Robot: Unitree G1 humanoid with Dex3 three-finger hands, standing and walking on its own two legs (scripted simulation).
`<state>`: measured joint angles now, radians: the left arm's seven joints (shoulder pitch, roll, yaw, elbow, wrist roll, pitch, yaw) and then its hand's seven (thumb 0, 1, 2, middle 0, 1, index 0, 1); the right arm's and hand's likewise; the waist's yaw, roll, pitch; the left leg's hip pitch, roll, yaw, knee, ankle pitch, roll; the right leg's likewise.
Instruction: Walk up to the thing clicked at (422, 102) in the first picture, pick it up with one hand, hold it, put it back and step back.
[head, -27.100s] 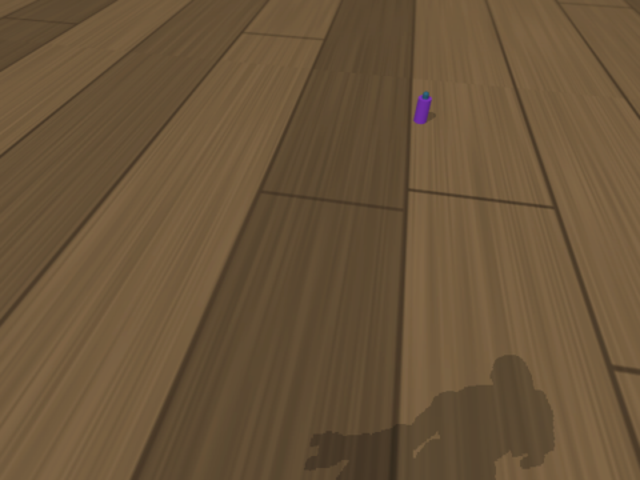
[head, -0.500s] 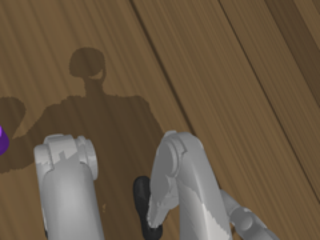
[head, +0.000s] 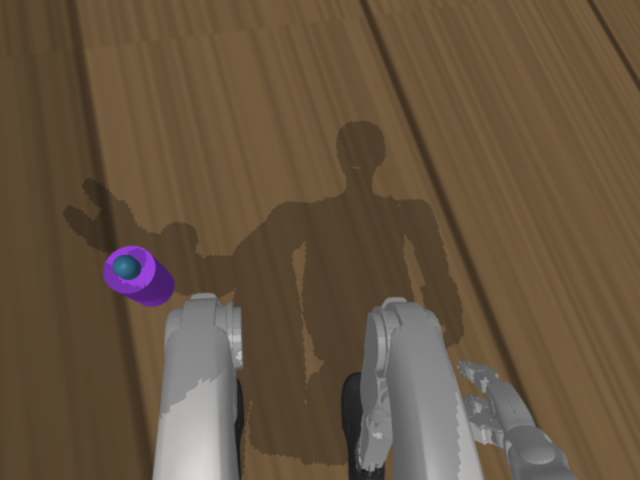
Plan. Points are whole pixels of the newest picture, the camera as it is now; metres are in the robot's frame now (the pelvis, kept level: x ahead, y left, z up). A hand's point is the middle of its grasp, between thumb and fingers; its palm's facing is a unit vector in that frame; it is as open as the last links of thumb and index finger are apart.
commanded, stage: home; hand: left
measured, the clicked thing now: (139, 276) +0.38 +0.30 -0.29
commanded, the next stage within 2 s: none
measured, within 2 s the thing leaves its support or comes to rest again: neither
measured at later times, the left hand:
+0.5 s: hand out of the picture +0.24 +0.29 +0.14, palm faces +0.31 -0.84 -0.43, open 16.9 cm
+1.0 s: hand out of the picture +0.24 +0.22 +0.29, palm faces +0.23 -0.93 -0.29, open 17.4 cm
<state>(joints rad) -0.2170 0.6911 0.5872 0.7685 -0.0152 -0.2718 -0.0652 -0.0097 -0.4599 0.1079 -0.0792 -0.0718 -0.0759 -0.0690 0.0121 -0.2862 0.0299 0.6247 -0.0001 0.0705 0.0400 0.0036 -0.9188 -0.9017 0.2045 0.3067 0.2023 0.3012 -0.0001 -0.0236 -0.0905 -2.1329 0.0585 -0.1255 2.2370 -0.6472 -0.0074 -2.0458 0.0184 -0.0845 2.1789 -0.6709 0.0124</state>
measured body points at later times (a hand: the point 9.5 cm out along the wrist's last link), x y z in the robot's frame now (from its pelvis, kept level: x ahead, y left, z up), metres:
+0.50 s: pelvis +0.05 +0.00 +0.24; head +0.15 +0.03 +0.67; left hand +0.22 +0.34 +0.17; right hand +0.27 -0.24 +0.15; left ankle +0.09 +0.13 -0.35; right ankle +0.10 -0.12 -0.35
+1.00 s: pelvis +0.09 +0.02 +0.33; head +0.11 +0.02 +0.78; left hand +0.23 +0.26 +0.31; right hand +0.27 -0.19 +0.26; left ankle +0.09 +0.13 -0.35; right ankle +0.10 -0.12 -0.35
